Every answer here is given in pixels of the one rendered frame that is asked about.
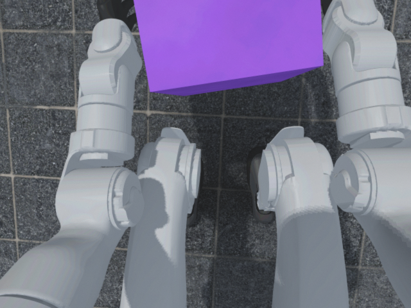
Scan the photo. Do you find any robot right shin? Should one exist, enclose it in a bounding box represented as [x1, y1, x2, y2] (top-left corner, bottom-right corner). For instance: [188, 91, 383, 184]
[257, 126, 334, 212]

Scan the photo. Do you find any left robot upper arm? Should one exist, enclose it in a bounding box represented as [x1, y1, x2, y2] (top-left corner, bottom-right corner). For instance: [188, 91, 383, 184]
[0, 167, 144, 308]

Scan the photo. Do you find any left robot forearm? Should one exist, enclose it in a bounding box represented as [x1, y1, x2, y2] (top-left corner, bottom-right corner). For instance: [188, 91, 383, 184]
[55, 19, 143, 217]

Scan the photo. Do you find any carton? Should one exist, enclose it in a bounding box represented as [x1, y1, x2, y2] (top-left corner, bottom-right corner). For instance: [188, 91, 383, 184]
[134, 0, 324, 96]

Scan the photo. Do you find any right robot forearm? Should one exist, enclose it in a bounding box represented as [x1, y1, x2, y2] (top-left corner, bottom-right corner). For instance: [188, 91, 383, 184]
[322, 0, 411, 149]

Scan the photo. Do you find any left robot hand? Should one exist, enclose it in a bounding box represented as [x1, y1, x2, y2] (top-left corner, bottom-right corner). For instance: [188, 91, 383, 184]
[96, 0, 137, 31]

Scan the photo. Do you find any left robot thigh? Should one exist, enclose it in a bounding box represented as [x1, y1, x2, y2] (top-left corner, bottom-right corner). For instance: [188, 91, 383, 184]
[120, 137, 201, 308]

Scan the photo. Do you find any right robot upper arm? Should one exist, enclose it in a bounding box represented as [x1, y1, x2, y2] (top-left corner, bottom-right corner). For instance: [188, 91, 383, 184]
[330, 147, 411, 308]

